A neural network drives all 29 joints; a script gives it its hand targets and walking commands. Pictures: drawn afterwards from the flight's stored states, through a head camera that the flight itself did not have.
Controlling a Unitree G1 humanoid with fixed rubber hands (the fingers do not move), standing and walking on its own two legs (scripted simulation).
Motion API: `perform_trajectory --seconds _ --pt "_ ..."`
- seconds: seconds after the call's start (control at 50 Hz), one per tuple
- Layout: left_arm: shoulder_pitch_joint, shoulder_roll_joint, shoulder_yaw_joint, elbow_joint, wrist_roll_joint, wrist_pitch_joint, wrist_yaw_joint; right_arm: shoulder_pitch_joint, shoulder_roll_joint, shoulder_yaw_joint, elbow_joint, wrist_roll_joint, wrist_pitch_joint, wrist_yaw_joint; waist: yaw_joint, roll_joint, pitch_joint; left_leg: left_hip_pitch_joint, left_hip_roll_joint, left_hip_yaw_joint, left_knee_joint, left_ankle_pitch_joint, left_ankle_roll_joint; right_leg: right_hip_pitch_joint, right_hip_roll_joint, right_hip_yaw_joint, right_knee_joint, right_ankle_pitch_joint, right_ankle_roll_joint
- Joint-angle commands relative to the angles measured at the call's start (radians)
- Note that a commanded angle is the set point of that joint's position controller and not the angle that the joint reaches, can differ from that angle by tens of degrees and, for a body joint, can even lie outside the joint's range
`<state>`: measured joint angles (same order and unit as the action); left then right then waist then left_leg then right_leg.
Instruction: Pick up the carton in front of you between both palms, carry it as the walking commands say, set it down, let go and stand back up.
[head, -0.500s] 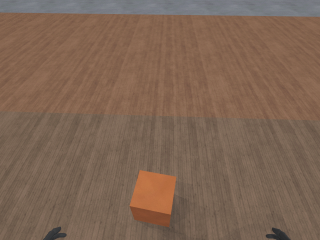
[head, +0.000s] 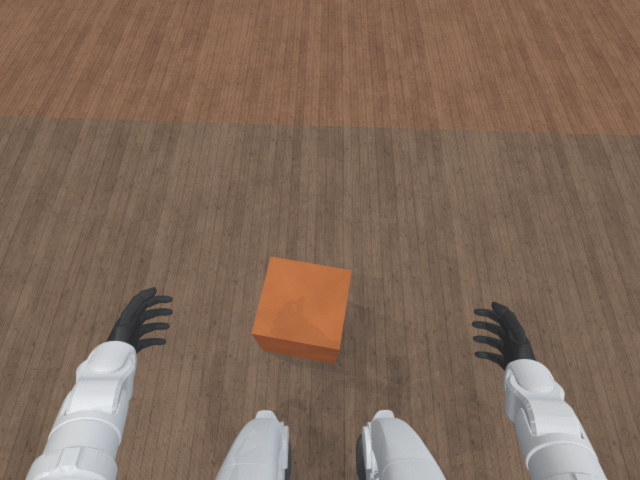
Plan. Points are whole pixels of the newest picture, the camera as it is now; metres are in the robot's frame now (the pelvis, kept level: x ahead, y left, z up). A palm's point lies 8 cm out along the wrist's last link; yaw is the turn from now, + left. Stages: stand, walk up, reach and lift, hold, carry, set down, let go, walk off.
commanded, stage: reach and lift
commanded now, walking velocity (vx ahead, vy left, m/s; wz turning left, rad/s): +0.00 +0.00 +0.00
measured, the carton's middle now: (304, 313) +0.45 +0.04 -0.60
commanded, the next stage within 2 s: none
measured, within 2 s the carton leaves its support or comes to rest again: neither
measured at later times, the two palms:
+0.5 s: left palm (186, 238) +0.46 +0.23 -0.14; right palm (425, 273) +0.40 -0.17 -0.15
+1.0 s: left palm (220, 273) +0.47 +0.21 -0.34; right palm (396, 296) +0.41 -0.16 -0.34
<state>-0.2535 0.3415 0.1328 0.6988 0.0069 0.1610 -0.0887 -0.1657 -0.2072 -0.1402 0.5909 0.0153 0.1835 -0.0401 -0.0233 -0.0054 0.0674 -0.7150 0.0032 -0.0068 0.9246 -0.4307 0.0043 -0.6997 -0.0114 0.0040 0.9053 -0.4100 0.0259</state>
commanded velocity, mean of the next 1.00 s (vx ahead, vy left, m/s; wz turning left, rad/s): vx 0.00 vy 0.00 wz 0.00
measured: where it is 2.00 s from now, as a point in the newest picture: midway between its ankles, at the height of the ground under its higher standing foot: outside the picture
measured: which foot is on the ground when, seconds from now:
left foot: down 0.00-1.00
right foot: down 0.00-1.00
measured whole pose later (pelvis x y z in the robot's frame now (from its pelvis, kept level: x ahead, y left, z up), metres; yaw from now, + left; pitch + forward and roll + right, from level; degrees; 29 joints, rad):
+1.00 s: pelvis -0.07 +0.01 -0.18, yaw -4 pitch +52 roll -6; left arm -1.31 0.41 0.25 1.09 0.08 0.10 -0.06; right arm -1.10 -0.04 -0.42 0.77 -0.03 0.10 -0.17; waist -0.04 -0.01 -0.01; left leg -1.99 -0.04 -0.08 1.56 -0.48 0.00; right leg -1.94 0.05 0.03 1.51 -0.48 0.08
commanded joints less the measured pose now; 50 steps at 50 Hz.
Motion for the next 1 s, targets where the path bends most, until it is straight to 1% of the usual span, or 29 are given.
perform_trajectory --seconds 0.0,0.02,0.04,0.06,0.08,0.12,0.16,0.18,0.24,0.32,0.36,0.42,0.46,0.5,0.56,0.62,0.68,0.74,0.8,0.86,0.92,0.98 --pt "-0.179 0.146 0.038 -0.027 -0.016 -0.017 0.0 -0.119 -0.075 -0.033 -0.059 0.021 -0.024 -0.035 -0.006 0.027 -0.507 0.158 -0.044 -0.022 0.024 0.653 -0.029 -0.001 0.061 -0.006 0.005 0.572 0.038" --pt "-0.228 0.147 0.039 -0.016 -0.02 -0.022 0.001 -0.152 -0.068 -0.037 -0.045 0.024 -0.029 -0.046 -0.012 0.034 -0.56 0.151 -0.04 -0.03 0.044 0.693 -0.03 -0.031 0.065 -0.003 0.025 0.601 0.04" --pt "-0.271 0.145 0.039 -0.01 -0.027 -0.028 0.001 -0.186 -0.06 -0.039 -0.041 0.03 -0.033 -0.056 -0.012 0.044 -0.6 0.139 -0.038 -0.033 0.058 0.705 -0.03 -0.057 0.067 -0.003 0.039 0.603 0.04" --pt "-0.311 0.142 0.035 0.008 -0.035 -0.032 -0.003 -0.227 -0.058 -0.05 -0.036 0.026 -0.031 -0.063 -0.013 0.068 -0.615 0.067 -0.041 -0.025 0.035 0.578 -0.031 -0.034 0.064 -0.012 0.04 0.521 0.034" --pt "-0.362 0.16 0.041 0.02 -0.033 -0.029 -0.006 -0.259 -0.041 -0.046 -0.053 0.035 -0.032 -0.068 -0.02 0.056 -0.612 0.075 -0.036 -0.032 0.055 0.587 -0.024 -0.12 0.066 -0.018 0.044 0.485 0.042" --pt "-0.47 0.174 0.054 0.028 -0.029 -0.026 -0.009 -0.346 -0.035 -0.057 -0.062 0.044 -0.032 -0.085 -0.014 0.076 -0.698 0.124 -0.032 -0.042 0.085 0.662 -0.022 -0.204 0.069 -0.021 0.05 0.494 0.048" --pt "-0.572 0.189 0.063 0.047 -0.028 -0.024 -0.009 -0.435 -0.035 -0.073 -0.067 0.044 -0.026 -0.103 -0.008 0.089 -0.779 0.131 -0.032 -0.043 0.088 0.653 -0.021 -0.239 0.073 -0.025 0.053 0.468 0.048" --pt "-0.624 0.196 0.07 0.069 -0.027 -0.022 -0.009 -0.492 -0.033 -0.078 -0.064 0.046 -0.02 -0.11 -0.002 0.086 -0.79 0.092 -0.035 -0.037 0.078 0.582 -0.02 -0.238 0.07 -0.024 0.051 0.425 0.047" --pt "-0.801 0.218 0.076 0.127 -0.02 -0.01 -0.017 -0.662 -0.017 -0.097 -0.053 0.047 0.001 -0.125 -0.007 0.082 -0.799 0.016 -0.038 -0.027 0.062 0.438 -0.017 -0.299 0.067 -0.038 0.053 0.304 0.055" --pt "-1.064 0.246 0.077 0.221 -0.009 0.018 -0.034 -0.896 0.016 -0.135 -0.002 0.036 0.046 -0.144 -0.03 0.074 -0.793 -0.123 -0.043 -0.006 0.032 0.167 -0.016 -0.33 0.062 -0.063 0.056 0.112 0.06" --pt "-1.18 0.259 0.079 0.266 0.003 0.034 -0.046 -0.992 0.031 -0.165 0.025 0.022 0.067 -0.151 -0.046 0.08 -0.817 -0.16 -0.048 -0.003 0.033 0.096 -0.013 -0.348 0.065 -0.076 0.069 0.062 0.063" --pt "-1.314 0.273 0.091 0.324 0.035 0.05 -0.062 -1.103 0.047 -0.226 0.054 -0.013 0.084 -0.156 -0.062 0.099 -0.859 -0.169 -0.052 -0.011 0.047 0.065 -0.014 -0.39 0.073 -0.094 0.092 0.042 0.066" --pt "-1.375 0.276 0.107 0.349 0.062 0.056 -0.068 -1.155 0.057 -0.269 0.058 -0.043 0.087 -0.156 -0.068 0.115 -0.89 -0.158 -0.056 -0.016 0.056 0.08 -0.015 -0.413 0.076 -0.103 0.104 0.051 0.067" --pt "-1.41 0.276 0.125 0.354 0.094 0.056 -0.068 -1.177 0.067 -0.305 0.047 -0.073 0.082 -0.153 -0.07 0.132 -0.945 -0.12 -0.058 -0.016 0.065 0.138 -0.016 -0.425 0.081 -0.112 0.109 0.084 0.067" --pt "-1.435 0.262 0.139 0.321 0.13 0.046 -0.059 -1.168 0.077 -0.34 0.008 -0.108 0.061 -0.146 -0.073 0.17 -1.053 -0.007 -0.059 -0.02 0.091 0.321 -0.021 -0.452 0.095 -0.127 0.113 0.174 0.059" --pt "-1.43 0.215 0.144 0.291 0.143 0.025 -0.048 -1.139 0.095 -0.361 -0.01 -0.126 0.028 -0.131 -0.073 0.196 -1.079 0.056 -0.052 -0.035 0.133 0.515 -0.027 -0.55 0.105 -0.131 0.127 0.26 0.057" --pt "-1.384 0.153 0.155 0.281 0.152 0.0 -0.039 -1.095 0.119 -0.377 0.004 -0.139 -0.013 -0.112 -0.065 0.202 -1.053 0.037 -0.043 -0.056 0.196 0.668 -0.028 -0.683 0.109 -0.128 0.166 0.317 0.064" --pt "-1.313 0.102 0.176 0.293 0.163 -0.022 -0.026 -1.045 0.136 -0.389 0.042 -0.152 -0.051 -0.098 -0.051 0.191 -1.018 -0.058 -0.037 -0.075 0.278 0.761 -0.027 -0.817 0.11 -0.121 0.238 0.344 0.075" --pt "-1.244 0.088 0.192 0.312 0.164 -0.04 -0.008 -1.009 0.137 -0.386 0.081 -0.149 -0.08 -0.094 -0.035 0.164 -0.994 -0.214 -0.036 -0.083 0.37 0.765 -0.027 -0.908 0.11 -0.109 0.336 0.347 0.083" --pt "-1.233 0.119 0.185 0.306 0.142 -0.063 0.011 -1.023 0.132 -0.352 0.094 -0.121 -0.099 -0.103 -0.016 0.128 -1.009 -0.4 -0.046 -0.068 0.462 0.686 -0.031 -0.898 0.11 -0.091 0.443 0.368 0.086" --pt "-1.274 0.181 0.146 0.287 0.088 -0.083 0.029 -1.073 0.113 -0.291 0.089 -0.068 -0.109 -0.123 -0.002 0.097 -1.085 -0.545 -0.052 -0.045 0.56 0.606 -0.028 -0.834 0.112 -0.081 0.561 0.407 0.088" --pt "-1.343 0.25 0.083 0.271 0.013 -0.091 0.04 -1.131 0.078 -0.218 0.079 0.001 -0.104 -0.15 0.0 0.092 -1.2 -0.606 -0.05 -0.023 0.663 0.543 -0.025 -0.779 0.114 -0.083 0.676 0.418 0.09"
